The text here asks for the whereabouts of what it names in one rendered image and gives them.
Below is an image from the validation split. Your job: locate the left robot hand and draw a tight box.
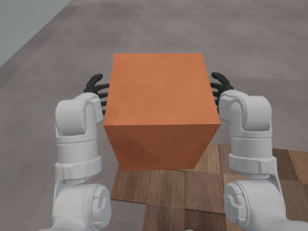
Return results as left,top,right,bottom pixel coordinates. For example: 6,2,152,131
84,73,110,115

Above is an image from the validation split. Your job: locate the robot right upper arm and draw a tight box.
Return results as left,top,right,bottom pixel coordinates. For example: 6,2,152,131
223,179,308,231

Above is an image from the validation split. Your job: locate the robot left forearm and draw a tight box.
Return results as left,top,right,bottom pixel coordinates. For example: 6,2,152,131
52,92,104,222

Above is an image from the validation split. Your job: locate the robot left upper arm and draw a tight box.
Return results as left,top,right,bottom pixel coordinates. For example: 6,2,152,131
38,183,112,231

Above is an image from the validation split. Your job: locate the right robot hand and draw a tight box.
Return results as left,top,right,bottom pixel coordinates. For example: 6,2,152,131
210,72,234,114

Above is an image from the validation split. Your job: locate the robot right forearm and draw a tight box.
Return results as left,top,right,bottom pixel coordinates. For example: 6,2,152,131
218,90,286,215

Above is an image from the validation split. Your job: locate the carton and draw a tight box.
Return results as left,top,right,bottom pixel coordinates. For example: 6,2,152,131
103,53,221,170

